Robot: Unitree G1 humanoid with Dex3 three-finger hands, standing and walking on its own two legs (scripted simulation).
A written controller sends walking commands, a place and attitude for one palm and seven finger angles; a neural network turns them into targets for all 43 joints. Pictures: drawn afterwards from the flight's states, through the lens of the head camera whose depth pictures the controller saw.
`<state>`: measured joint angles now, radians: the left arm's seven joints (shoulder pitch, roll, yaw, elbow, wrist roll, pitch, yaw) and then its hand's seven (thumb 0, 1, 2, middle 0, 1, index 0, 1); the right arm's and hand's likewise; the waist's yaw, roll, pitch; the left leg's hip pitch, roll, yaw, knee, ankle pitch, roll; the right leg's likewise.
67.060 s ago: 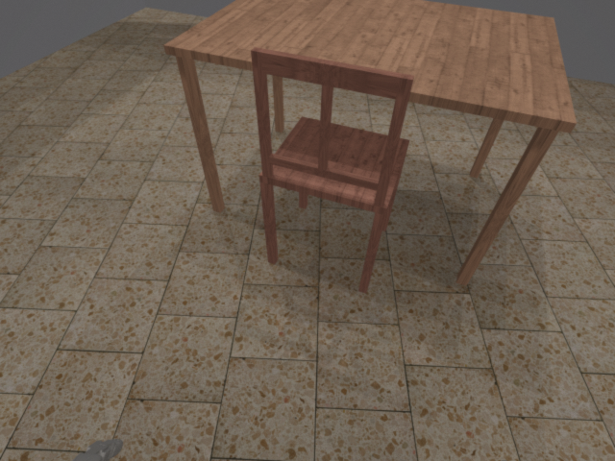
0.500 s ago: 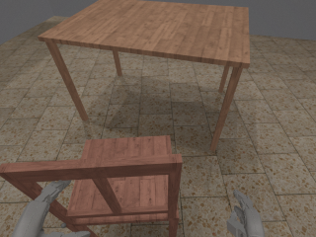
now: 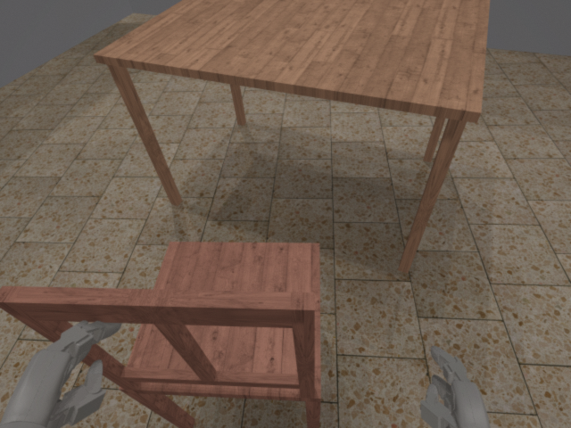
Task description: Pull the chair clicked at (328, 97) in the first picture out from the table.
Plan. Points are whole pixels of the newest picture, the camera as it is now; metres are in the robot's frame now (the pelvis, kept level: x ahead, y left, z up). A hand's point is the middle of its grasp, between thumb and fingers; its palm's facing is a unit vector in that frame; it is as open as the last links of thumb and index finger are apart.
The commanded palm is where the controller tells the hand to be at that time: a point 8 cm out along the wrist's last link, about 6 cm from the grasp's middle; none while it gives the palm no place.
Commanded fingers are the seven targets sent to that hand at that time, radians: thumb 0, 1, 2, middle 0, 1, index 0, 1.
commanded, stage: draw the hand back to the body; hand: left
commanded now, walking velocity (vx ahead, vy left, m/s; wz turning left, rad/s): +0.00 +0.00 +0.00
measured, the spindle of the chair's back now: (190, 351) +0.23 +0.20 -0.08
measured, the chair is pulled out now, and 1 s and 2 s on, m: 0.56 0.56 0.56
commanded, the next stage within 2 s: step back with the hand held close in 0.20 s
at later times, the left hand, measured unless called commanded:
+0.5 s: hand (89, 401) +0.12 +0.25 +0.05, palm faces +0.07 -0.84 -0.53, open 6.3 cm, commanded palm +0.10 +0.30 +0.19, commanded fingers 0.00 0.90 0.90 -0.20 -0.30 -0.20 -0.30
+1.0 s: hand out of the picture +0.08 +0.36 +0.13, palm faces +0.50 -0.75 -0.43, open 7.4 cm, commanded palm +0.01 +0.37 +0.19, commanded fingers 0.00 0.90 0.90 -0.20 -0.30 -0.20 -0.30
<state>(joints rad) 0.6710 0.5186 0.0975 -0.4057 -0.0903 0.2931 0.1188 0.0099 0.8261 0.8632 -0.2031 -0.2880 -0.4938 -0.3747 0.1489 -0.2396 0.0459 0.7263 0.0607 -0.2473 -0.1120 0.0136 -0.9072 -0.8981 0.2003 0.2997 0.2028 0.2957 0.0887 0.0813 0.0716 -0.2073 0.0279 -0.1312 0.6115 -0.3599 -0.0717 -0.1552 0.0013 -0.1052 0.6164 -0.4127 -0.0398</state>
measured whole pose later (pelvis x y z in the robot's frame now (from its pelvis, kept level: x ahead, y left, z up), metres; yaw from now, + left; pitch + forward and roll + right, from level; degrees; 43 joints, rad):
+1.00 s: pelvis -0.13 +0.07 +0.00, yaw +0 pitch -3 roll -1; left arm 0.47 0.37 0.42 -0.29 -0.02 -0.05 0.18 0.01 0.90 0.90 -0.20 -0.30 -0.21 -0.30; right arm 0.19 -0.19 0.01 0.64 0.04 -0.03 -0.11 0.01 -0.91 -0.90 0.20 0.30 0.20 0.30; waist -0.02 0.01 -0.02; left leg -0.32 0.00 -0.02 0.62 -0.26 0.02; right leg -0.36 -0.05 -0.03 0.65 -0.31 0.02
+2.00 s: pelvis -0.38 +0.05 -0.01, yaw +4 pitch -3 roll -2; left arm 0.49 0.39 0.42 -0.49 -0.03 -0.18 0.16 0.01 0.89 0.90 -0.21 -0.30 -0.21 -0.30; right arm 0.26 -0.19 0.03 0.68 0.00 -0.08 -0.08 0.01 -0.90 -0.90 0.20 0.30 0.21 0.30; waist 0.02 0.00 -0.02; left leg -0.39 0.00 0.00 0.74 -0.41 0.04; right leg -0.36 -0.04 -0.06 0.70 -0.35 -0.02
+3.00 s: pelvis -0.41 +0.04 +0.01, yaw +5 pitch -3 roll +0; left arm 0.32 0.20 0.00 0.98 0.00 0.04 0.03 0.00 0.92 0.90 -0.20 -0.30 -0.20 -0.30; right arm 0.34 -0.17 0.01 1.01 -0.02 0.03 -0.02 0.01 -0.91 -0.90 0.20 0.30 0.20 0.30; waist -0.02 0.05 0.06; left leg -0.24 0.01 0.00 0.48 -0.19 0.00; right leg -0.10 0.02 -0.09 0.45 -0.31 -0.04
